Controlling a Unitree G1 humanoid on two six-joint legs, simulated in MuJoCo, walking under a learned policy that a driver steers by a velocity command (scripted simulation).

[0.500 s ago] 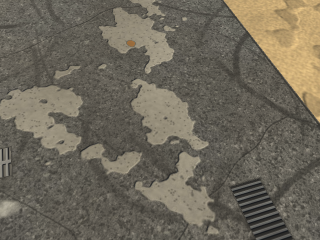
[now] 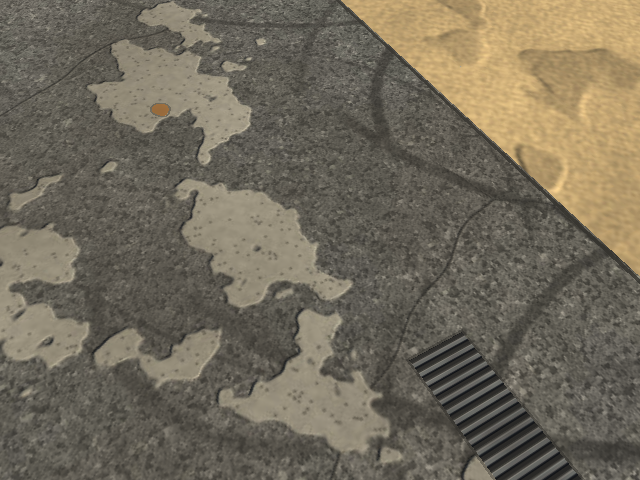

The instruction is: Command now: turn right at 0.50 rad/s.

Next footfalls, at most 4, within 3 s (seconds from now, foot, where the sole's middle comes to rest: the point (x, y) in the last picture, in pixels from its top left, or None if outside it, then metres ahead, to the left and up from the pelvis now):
0.36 right None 0.03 -0.17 -0.77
0.84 left None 0.22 0.02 -0.77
1.26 right None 0.25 -0.21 -0.77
1.68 left None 0.13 0.02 -0.77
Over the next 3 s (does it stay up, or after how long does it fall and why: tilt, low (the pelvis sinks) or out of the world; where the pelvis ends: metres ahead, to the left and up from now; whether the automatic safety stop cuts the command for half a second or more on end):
stays up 0.45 0.04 0.00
